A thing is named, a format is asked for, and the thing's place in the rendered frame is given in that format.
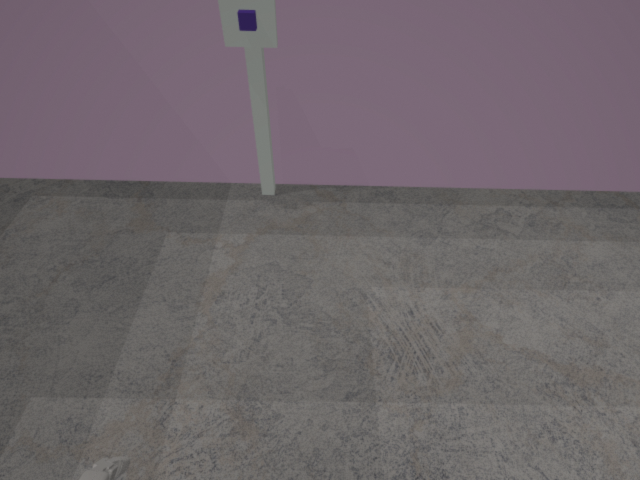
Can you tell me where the panel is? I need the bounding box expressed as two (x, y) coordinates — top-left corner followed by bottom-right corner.
(218, 0), (278, 195)

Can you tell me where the button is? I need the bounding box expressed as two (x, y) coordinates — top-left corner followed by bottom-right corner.
(238, 10), (257, 31)

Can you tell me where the robot left hand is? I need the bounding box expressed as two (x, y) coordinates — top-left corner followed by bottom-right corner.
(77, 456), (130, 480)

